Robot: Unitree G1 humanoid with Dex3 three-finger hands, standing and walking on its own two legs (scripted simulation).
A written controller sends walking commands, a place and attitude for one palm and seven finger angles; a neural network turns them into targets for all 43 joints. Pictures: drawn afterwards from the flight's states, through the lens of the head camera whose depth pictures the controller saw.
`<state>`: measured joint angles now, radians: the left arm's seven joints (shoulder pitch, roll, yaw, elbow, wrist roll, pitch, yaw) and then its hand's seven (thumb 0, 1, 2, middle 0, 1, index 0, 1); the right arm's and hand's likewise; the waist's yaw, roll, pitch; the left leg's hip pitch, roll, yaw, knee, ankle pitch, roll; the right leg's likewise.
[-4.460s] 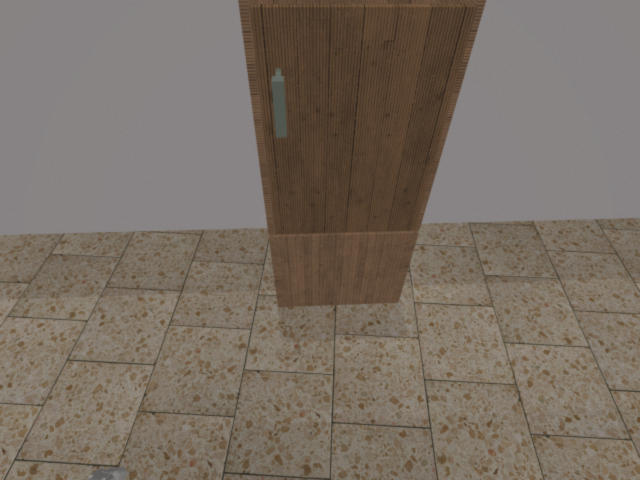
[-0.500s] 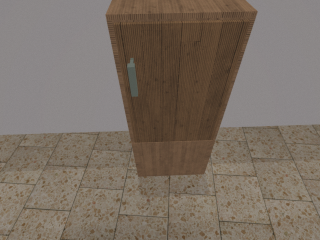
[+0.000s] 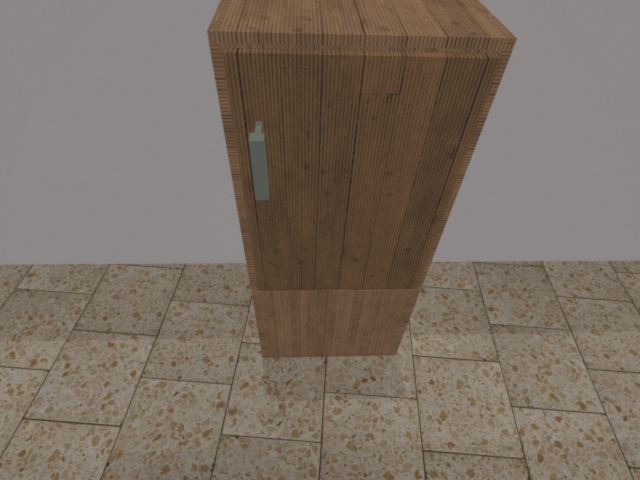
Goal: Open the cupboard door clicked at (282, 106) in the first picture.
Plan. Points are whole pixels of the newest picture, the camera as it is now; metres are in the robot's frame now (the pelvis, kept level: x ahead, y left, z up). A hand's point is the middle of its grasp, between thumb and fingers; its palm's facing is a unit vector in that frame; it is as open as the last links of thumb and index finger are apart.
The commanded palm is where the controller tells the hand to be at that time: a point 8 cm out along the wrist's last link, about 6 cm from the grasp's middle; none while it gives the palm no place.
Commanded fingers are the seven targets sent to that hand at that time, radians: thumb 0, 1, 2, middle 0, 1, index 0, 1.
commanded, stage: shuffle to correct the standing spot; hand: left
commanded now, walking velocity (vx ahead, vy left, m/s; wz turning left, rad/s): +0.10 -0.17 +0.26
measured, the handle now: (260, 161) +0.59 +0.14 +0.08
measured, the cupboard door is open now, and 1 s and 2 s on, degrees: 0 0 0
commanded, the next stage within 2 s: come to a stop and stand still in 0.54 s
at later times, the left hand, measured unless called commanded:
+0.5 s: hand out of the picture -0.03 +0.11 -0.19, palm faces +0.09 -0.99 -0.12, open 7.3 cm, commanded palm none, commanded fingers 0.00 0.90 0.90 -0.20 -0.30 -0.20 -0.30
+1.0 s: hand out of the picture +0.14 +0.06 -0.17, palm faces +0.11 -0.97 -0.22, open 7.3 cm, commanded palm none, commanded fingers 0.00 0.90 0.90 -0.20 -0.30 -0.20 -0.30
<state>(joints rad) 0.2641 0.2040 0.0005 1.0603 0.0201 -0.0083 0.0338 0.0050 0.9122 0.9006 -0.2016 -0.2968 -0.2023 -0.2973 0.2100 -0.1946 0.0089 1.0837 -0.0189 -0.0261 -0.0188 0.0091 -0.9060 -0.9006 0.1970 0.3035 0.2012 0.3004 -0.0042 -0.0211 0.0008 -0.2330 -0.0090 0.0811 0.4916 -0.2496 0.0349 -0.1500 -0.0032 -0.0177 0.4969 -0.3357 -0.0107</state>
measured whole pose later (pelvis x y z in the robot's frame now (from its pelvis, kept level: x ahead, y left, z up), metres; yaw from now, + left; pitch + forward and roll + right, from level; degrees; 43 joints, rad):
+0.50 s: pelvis +0.06 -0.04 -0.01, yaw +2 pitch +1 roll +0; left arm 0.43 0.14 0.03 1.11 0.03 0.05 0.02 0.01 0.91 0.90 -0.20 -0.30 -0.20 -0.30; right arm 0.23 -0.13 -0.02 1.05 -0.03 -0.04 -0.05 0.01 -0.92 -0.90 0.20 0.30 0.20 0.30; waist 0.01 -0.07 0.04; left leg -0.32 0.06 0.15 0.66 -0.35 0.03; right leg -0.33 0.03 -0.06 1.02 -0.51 -0.04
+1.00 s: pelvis +0.08 -0.13 +0.00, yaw +4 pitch +1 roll +1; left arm 0.20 0.17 0.04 0.95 0.03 0.00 0.03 0.00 0.92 0.90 -0.20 -0.30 -0.21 -0.30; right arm 0.22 -0.21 -0.05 1.00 -0.02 0.04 0.00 0.01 -0.91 -0.90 0.19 0.30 0.20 0.30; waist 0.01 -0.02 0.05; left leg -0.43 -0.01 0.08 0.94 -0.46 -0.04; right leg -0.34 -0.09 -0.07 0.56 -0.23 0.01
